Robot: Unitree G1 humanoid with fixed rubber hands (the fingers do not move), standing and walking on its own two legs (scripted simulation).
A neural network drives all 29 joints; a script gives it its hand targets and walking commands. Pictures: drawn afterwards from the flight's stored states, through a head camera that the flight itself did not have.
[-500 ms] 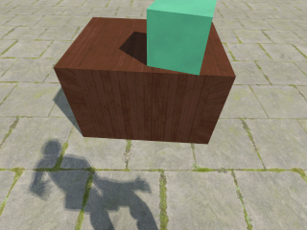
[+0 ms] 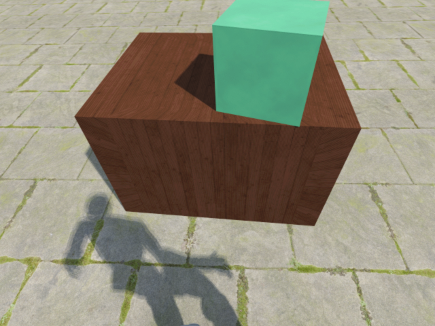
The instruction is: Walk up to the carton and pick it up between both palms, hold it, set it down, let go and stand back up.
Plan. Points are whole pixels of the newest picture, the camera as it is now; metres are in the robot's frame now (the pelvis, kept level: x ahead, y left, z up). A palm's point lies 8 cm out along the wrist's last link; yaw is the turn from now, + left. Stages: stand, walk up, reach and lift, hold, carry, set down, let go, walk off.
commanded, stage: walk up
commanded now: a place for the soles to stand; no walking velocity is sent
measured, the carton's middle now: (269, 59) +0.93 -0.08 +0.05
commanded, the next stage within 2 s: none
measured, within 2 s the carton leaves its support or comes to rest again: neither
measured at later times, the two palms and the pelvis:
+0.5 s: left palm (78, 306) +0.17 +0.32 -0.08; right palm out of the picture +0.16 -0.32 -0.08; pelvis +0.06 +0.00 +0.01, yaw -1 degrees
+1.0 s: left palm (80, 304) +0.17 +0.31 -0.08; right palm out of the picture +0.16 -0.31 -0.07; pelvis +0.07 +0.01 +0.03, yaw -2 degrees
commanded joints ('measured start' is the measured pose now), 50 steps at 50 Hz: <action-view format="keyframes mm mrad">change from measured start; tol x16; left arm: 1 -28 45 -15 -72 -11 12 25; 50 -294 144 8 245 21 18 4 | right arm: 1 86 -243 -60 -34 -21 -19 -39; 34 -305 -128 30 243 15 26 -37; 50 -161 -232 -42 280 -18 22 -10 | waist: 1 -72 188 -44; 8 5 172 -54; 11 -71 -110 -16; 50 -112 70 -70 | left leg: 1 239 330 -557 -357 -39 128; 3 176 358 -554 -322 -113 261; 8 15 198 -210 -123 273 131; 11 49 2 -39 42 -72 -1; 21 190 94 -113 -130 264 40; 48 316 117 -110 -407 134 5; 50 417 143 -221 -423 -483 106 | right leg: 1 -298 51 30 182 -171 -32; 4 -201 -6 105 203 -230 -47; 8 73 29 35 -131 66 -59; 11 -65 -179 385 -325 109 -178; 21 62 -57 161 -219 365 -85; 48 162 -49 141 -470 263 -39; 50 -66 28 75 -276 -212 -63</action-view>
